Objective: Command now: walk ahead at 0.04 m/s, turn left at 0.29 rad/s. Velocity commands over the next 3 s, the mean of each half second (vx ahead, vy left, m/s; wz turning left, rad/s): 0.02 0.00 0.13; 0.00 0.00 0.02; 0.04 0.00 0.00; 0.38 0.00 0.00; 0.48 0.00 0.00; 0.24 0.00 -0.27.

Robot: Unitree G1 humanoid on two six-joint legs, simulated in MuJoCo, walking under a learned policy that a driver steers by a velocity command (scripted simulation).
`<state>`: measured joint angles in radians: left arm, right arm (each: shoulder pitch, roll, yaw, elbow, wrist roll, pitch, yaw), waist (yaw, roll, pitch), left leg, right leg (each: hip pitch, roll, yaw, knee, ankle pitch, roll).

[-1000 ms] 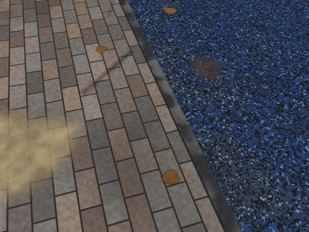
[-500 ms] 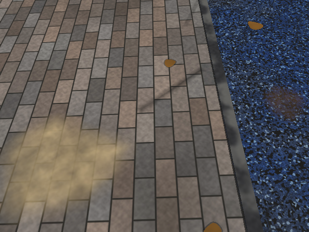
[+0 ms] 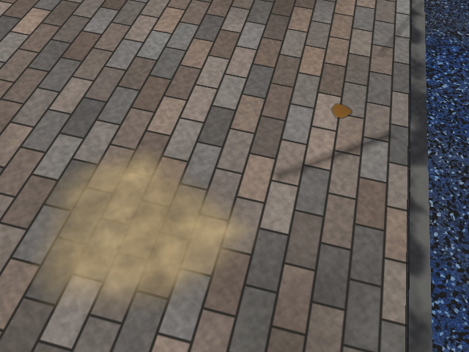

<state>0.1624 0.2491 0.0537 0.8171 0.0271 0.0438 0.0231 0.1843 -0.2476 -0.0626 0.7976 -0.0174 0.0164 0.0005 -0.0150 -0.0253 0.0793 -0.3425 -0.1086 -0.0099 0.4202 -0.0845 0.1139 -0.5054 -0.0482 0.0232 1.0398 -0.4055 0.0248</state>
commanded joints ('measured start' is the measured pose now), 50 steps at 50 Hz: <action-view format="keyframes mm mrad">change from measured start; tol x8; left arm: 1 88 76 19 -18 -2 13 3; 11 180 47 3 35 -14 -21 20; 13 95 139 10 7 2 -41 19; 16 -13 72 -13 12 -5 -66 12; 20 107 81 -12 63 -20 -71 8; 50 172 11 -46 272 -15 -57 21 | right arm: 1 18 -128 -26 -44 -6 -7 -3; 50 84 -19 48 352 11 -14 -43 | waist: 1 7 123 -158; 10 29 117 -101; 13 -21 -130 -47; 27 12 34 -40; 50 9 19 -25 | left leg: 1 99 265 -279 -190 -63 114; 4 79 263 -304 -216 -226 104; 12 -49 187 -265 -77 -281 -32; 14 80 62 -93 67 -216 -72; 19 228 134 -144 -63 46 -78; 50 194 167 -155 -97 57 -66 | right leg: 1 62 7 -2 -78 20 -1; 8 214 59 -30 -356 -23 -41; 10 332 73 -48 -575 75 -73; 12 426 -90 152 -807 80 -119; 13 294 -226 322 -870 45 -181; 15 158 -197 243 -857 103 -168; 19 257 -91 143 -773 280 -96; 23 314 -63 108 -771 192 -93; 50 351 -40 78 -748 268 -89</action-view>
